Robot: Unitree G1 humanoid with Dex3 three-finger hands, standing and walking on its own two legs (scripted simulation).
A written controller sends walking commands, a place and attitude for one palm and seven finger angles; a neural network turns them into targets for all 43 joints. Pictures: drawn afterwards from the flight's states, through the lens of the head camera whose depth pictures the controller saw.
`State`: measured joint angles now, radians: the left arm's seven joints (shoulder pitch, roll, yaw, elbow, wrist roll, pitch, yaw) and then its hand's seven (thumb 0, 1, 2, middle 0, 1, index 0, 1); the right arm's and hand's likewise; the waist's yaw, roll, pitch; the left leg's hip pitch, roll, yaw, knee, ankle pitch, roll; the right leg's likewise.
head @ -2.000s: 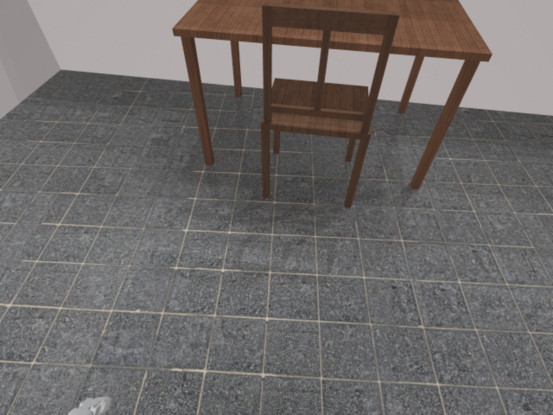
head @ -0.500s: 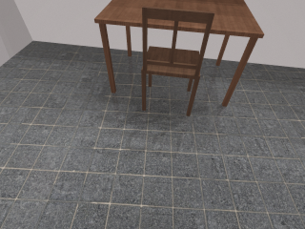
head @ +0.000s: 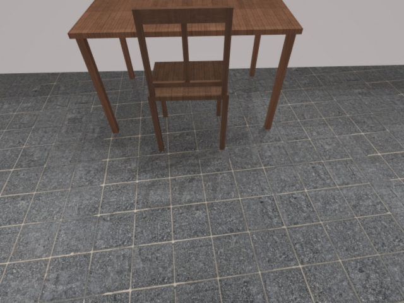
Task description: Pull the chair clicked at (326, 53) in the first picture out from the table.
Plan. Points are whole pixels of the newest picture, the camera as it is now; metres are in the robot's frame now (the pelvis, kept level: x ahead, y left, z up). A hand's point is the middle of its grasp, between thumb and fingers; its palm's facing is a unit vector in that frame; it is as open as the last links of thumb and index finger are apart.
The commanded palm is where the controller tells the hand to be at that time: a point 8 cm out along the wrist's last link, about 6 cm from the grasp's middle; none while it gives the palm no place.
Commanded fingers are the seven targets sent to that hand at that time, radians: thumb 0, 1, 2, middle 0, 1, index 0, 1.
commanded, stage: walk to a spot facing it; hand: left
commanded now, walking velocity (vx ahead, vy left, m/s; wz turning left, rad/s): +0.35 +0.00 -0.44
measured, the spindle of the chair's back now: (185, 54) +1.17 +0.17 -0.09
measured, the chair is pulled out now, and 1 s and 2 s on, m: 0.00 0.00 0.00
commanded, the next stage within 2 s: turn to face it in 0.96 s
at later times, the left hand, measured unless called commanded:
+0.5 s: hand out of the picture +0.15 +0.21 -0.18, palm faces -0.05 -0.99 -0.16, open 7.4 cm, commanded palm none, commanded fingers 0.00 0.90 0.90 -0.20 -0.30 -0.20 -0.30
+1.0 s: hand (193, 158) +0.58 +0.08 -0.15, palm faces -0.52 -0.84 -0.19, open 7.4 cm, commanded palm none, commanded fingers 0.00 0.90 0.90 -0.20 -0.30 -0.20 -0.30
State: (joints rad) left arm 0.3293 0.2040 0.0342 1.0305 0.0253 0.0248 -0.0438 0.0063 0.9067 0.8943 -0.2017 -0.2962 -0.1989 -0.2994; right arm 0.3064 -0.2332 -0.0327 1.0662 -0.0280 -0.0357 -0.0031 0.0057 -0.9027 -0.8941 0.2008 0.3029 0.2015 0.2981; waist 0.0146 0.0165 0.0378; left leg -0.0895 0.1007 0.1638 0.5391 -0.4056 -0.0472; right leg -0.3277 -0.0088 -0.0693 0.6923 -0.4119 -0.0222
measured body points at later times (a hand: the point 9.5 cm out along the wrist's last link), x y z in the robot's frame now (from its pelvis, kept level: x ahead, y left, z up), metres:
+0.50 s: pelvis +0.18 +0.03 +0.00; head +0.20 +0.05 +0.44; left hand +0.15 +0.26 -0.17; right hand +0.29 -0.22 -0.12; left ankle +0.30 +0.13 -0.73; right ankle +0.04 -0.09 -0.72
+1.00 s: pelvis +0.36 -0.01 +0.00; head +0.40 -0.04 +0.45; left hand +0.60 +0.12 -0.14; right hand +0.17 -0.17 -0.14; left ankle +0.30 +0.13 -0.73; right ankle +0.44 -0.16 -0.71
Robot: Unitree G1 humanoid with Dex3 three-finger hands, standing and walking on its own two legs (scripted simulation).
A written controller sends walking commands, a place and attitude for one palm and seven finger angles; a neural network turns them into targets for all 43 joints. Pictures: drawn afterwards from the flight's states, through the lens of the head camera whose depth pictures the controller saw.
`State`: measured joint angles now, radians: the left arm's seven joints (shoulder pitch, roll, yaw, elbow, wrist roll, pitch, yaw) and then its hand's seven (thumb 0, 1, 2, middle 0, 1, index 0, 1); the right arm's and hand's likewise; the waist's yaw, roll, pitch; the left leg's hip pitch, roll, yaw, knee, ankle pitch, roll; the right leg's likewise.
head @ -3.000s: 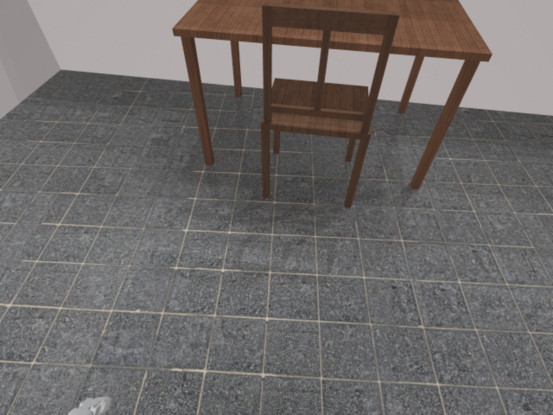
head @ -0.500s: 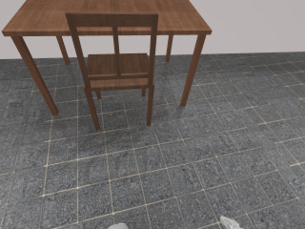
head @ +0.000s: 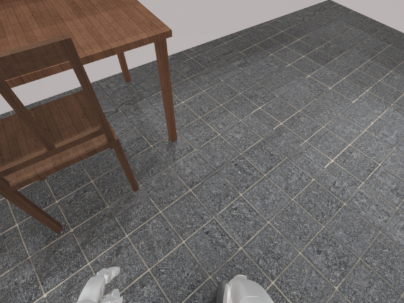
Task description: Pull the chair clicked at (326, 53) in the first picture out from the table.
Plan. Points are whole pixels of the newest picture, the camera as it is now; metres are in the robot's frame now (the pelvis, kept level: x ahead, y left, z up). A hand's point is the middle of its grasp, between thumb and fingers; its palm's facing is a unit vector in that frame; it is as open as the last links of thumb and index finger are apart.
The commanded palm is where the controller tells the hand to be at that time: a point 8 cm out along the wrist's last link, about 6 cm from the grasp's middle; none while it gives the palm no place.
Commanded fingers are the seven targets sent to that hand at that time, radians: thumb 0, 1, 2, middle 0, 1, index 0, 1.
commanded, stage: turn to face it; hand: left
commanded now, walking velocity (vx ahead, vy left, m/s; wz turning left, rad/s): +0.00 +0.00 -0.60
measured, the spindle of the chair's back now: (28, 119) +0.63 +0.53 -0.09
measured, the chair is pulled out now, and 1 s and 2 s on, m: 0.00 0.00 0.00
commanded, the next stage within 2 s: take the last steps up to it in 1.14 s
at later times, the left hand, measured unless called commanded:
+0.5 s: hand out of the picture +0.14 +0.20 -0.17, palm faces +0.18 -0.97 -0.15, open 7.3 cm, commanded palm none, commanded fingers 0.00 0.90 0.90 -0.20 -0.30 -0.20 -0.30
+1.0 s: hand out of the picture +0.10 +0.17 -0.13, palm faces +0.39 -0.88 -0.28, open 7.4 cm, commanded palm none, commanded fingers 0.00 0.90 0.90 -0.20 -0.30 -0.20 -0.30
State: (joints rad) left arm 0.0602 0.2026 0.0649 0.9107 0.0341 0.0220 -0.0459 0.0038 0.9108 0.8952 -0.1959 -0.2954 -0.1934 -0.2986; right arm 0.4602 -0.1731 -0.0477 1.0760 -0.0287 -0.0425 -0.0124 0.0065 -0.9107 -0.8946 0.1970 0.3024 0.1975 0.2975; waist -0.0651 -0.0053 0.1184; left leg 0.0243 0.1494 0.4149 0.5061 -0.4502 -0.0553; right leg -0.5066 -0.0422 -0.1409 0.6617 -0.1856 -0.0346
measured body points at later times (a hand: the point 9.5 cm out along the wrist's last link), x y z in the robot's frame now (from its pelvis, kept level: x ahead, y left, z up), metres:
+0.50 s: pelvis +0.09 +0.01 +0.00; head +0.09 +0.05 +0.45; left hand +0.13 +0.25 -0.16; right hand +0.15 -0.22 -0.13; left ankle +0.10 +0.10 -0.73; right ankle +0.11 -0.10 -0.69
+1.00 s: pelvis +0.09 -0.05 +0.01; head +0.11 -0.06 +0.46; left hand +0.08 +0.22 -0.11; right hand +0.26 -0.28 -0.14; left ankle +0.06 +0.08 -0.67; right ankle +0.13 -0.15 -0.73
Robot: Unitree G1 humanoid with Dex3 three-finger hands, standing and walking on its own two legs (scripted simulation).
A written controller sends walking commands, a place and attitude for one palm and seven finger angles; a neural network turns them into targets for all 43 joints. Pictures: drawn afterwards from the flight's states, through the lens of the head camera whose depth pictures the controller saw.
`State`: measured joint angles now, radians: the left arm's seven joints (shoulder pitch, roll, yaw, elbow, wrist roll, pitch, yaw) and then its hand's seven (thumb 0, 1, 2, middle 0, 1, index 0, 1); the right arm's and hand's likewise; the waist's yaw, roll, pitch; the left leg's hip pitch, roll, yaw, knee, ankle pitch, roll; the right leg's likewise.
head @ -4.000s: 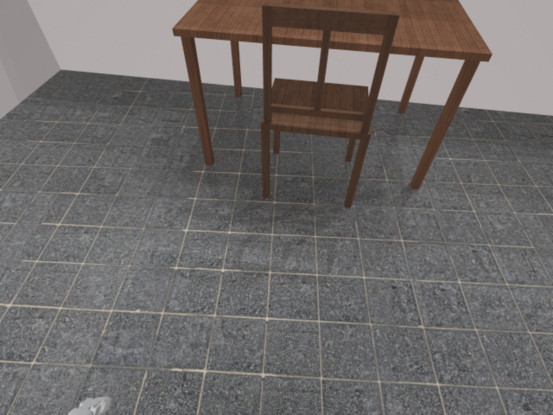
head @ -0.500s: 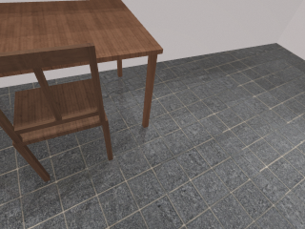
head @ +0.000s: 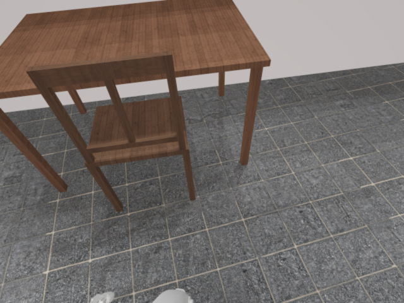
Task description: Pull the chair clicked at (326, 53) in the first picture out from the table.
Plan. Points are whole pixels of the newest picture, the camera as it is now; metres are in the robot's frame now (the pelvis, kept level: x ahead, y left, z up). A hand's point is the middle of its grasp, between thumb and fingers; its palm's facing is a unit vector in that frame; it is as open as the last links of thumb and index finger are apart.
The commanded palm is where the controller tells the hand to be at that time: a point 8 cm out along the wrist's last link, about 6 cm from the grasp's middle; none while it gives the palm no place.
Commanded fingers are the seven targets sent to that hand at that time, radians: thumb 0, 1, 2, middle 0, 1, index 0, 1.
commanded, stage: turn to face it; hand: left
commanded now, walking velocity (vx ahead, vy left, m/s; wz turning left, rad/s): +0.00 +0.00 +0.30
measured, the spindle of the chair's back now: (121, 113) +0.72 +0.33 -0.09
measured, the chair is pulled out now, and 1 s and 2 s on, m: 0.00 0.00 0.00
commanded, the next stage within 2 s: take the last steps up to it in 0.14 s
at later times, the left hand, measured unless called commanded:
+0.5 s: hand out of the picture -0.05 +0.25 -0.17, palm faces +0.20 -0.96 -0.20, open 7.4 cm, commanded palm none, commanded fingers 0.00 0.90 0.90 -0.20 -0.30 -0.20 -0.30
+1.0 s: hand (130, 274) +0.21 +0.20 -0.16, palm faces +0.18 -0.97 -0.17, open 7.4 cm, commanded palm none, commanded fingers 0.00 0.90 0.90 -0.20 -0.30 -0.20 -0.30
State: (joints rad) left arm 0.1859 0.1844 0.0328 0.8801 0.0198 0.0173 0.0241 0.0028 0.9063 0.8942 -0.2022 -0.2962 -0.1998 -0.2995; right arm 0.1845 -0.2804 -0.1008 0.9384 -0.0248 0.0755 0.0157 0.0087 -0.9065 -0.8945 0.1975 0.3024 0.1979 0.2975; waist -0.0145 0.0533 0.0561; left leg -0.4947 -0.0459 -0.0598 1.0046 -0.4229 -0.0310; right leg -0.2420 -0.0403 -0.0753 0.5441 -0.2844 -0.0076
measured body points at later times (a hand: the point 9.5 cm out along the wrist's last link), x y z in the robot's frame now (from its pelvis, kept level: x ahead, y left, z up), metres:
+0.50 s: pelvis +0.00 +0.05 +0.01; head +0.00 +0.09 +0.46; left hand -0.06 +0.30 -0.16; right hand +0.09 -0.18 -0.12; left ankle -0.06 +0.12 -0.73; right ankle +0.01 -0.09 -0.66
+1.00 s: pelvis +0.14 +0.01 +0.00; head +0.16 +0.01 +0.45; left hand +0.20 +0.25 -0.15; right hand +0.10 -0.21 -0.16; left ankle +0.02 +0.12 -0.65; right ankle +0.19 -0.07 -0.73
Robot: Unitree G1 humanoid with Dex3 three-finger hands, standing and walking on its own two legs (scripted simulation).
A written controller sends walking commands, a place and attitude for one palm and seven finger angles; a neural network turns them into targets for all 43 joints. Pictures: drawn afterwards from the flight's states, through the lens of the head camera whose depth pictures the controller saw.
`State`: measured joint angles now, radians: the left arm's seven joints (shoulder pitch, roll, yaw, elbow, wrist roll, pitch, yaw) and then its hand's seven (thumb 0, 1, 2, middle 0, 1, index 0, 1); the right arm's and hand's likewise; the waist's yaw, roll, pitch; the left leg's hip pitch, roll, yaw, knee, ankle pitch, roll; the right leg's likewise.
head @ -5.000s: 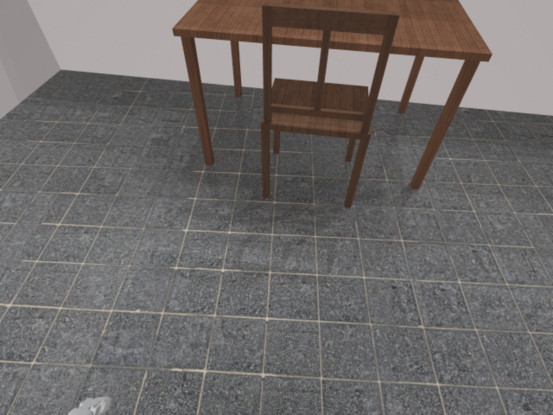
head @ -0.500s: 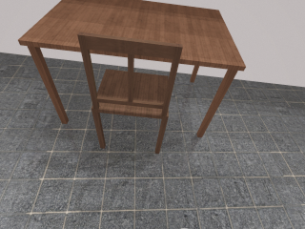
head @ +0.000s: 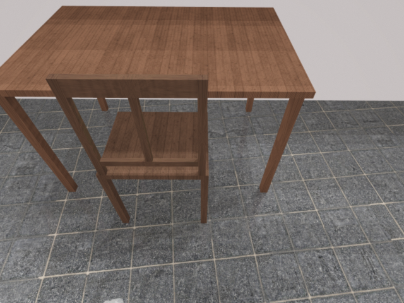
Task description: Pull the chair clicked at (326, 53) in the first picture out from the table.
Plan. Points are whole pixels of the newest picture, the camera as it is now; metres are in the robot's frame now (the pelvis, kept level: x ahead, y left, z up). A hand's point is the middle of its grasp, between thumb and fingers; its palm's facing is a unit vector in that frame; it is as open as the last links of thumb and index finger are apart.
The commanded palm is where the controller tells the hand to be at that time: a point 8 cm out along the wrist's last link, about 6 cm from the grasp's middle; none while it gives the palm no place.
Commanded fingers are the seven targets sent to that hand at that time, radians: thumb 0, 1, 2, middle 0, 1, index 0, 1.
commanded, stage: take the last steps up to it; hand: left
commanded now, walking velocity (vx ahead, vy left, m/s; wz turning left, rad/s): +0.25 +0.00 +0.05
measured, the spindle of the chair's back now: (142, 132) +0.62 +0.21 -0.09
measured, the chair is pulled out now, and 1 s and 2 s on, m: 0.00 0.00 0.00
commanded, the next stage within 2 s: come to a stop and stand still in 0.28 s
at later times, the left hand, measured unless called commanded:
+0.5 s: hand out of the picture +0.12 +0.19 -0.17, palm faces +0.08 -0.99 -0.15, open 7.4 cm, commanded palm none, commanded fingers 0.00 0.90 0.90 -0.20 -0.30 -0.20 -0.30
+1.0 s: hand (127, 281) +0.20 +0.18 -0.15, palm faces +0.06 -0.96 -0.27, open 7.4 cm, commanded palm none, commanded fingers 0.00 0.90 0.90 -0.20 -0.30 -0.20 -0.30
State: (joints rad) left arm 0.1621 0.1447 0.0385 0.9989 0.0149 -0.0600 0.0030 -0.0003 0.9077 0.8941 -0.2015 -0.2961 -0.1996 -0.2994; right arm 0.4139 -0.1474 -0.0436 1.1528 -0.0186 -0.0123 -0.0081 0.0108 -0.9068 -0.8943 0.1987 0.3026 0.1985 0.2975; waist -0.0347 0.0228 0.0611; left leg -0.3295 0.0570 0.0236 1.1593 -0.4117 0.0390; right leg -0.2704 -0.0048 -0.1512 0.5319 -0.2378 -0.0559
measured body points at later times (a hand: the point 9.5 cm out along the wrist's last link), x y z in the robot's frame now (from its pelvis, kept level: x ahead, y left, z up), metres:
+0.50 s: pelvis +0.15 +0.03 +0.01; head +0.16 +0.05 +0.46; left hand +0.12 +0.25 -0.16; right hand +0.22 -0.20 -0.13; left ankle +0.17 +0.11 -0.73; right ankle +0.12 -0.10 -0.68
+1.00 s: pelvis +0.14 -0.01 +0.01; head +0.16 -0.03 +0.46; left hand +0.20 +0.23 -0.13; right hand +0.19 -0.25 -0.15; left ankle +0.09 +0.13 -0.69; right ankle +0.18 -0.11 -0.73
